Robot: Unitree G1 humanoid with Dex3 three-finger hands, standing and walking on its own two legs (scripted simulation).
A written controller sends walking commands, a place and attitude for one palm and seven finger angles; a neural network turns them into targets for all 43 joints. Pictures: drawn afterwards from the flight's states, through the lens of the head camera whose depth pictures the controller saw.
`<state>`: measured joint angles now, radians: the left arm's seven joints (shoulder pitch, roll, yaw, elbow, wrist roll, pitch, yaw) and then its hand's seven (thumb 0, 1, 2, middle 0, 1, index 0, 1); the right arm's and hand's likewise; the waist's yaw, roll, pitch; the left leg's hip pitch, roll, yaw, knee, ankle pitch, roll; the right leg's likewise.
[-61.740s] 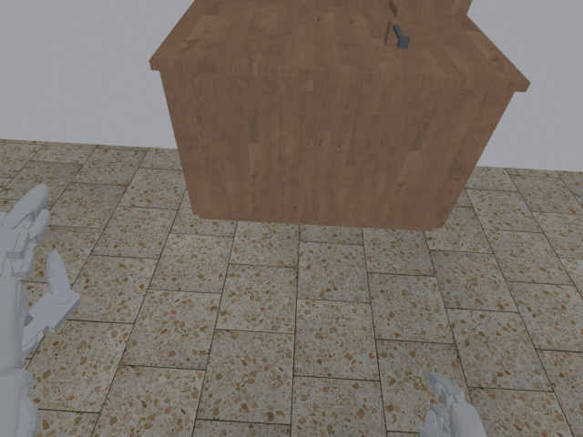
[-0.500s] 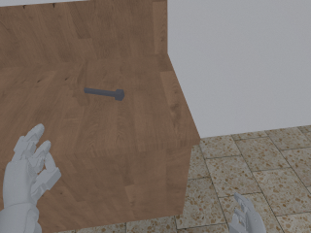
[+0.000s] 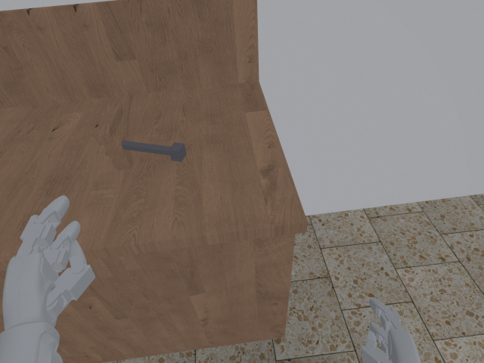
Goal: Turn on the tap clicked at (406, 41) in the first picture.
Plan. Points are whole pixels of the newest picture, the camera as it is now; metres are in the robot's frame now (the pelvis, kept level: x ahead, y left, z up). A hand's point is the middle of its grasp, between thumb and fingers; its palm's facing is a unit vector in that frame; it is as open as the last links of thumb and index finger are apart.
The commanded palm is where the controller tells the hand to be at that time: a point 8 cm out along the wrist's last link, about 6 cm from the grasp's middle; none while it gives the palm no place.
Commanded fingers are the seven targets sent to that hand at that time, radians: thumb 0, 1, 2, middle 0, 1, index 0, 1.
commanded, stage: reach beside the lever's end, fingers flat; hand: left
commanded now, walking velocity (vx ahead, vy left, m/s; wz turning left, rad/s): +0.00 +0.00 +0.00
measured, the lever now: (177, 152) +0.49 +0.21 +0.10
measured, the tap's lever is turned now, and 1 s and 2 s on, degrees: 68 68 68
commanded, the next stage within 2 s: none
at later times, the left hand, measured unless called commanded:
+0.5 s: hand (74, 248) +0.22 +0.27 +0.14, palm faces +0.45 -0.88 -0.12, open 7.4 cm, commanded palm +0.18 +0.32 +0.15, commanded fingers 0.00 0.90 0.90 -0.19 -0.28 -0.19 -0.28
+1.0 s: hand (60, 231) +0.25 +0.32 +0.13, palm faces +0.50 -0.86 -0.12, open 7.5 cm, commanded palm +0.21 +0.37 +0.13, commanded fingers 0.00 0.90 0.90 -0.17 -0.22 -0.17 -0.22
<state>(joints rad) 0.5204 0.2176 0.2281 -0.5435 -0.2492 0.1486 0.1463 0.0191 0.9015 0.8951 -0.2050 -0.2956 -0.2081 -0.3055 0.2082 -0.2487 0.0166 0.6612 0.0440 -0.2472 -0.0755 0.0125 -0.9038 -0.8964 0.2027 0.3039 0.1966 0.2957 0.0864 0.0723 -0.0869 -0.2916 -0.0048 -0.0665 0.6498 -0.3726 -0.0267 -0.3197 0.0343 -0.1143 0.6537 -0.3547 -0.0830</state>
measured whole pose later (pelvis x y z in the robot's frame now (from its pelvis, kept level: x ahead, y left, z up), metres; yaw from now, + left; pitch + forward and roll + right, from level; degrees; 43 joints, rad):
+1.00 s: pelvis -0.01 +0.03 +0.01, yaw -2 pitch +2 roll +0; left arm 0.13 0.30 0.40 -0.03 -0.25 0.07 0.08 0.02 0.90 0.90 -0.18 -0.24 -0.19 -0.25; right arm 0.19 -0.24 0.02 0.71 0.04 -0.20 -0.11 0.01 -0.90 -0.90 0.20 0.30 0.20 0.30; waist 0.05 0.05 -0.05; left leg -0.29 -0.02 -0.03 0.59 -0.33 0.01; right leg -0.32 0.02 -0.07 0.58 -0.29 -0.04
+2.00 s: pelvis +0.00 +0.05 +0.00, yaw -3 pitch +9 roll -2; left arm -0.27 0.52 0.61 0.66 -0.19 -0.18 -0.12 0.02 0.90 0.90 -0.15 -0.15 -0.16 -0.16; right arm 0.30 -0.27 0.00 0.70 0.03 -0.11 -0.09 0.01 -0.90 -0.90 0.21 0.30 0.20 0.30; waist -0.03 0.03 -0.08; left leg -0.48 -0.01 -0.01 0.70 -0.37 0.03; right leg -0.49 0.03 -0.06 0.63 -0.30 -0.03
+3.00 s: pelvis -0.01 +0.03 +0.00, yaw -2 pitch +7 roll -1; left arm -0.25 0.45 0.55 0.57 -0.19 -0.14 -0.04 0.02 0.90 0.90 -0.15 -0.15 -0.16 -0.16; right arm 0.28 -0.26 0.00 0.71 0.04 -0.09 -0.10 0.01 -0.90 -0.90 0.21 0.30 0.20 0.30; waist -0.02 0.04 -0.07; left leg -0.44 0.00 -0.03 0.67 -0.36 0.01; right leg -0.46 0.04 -0.07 0.62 -0.30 -0.05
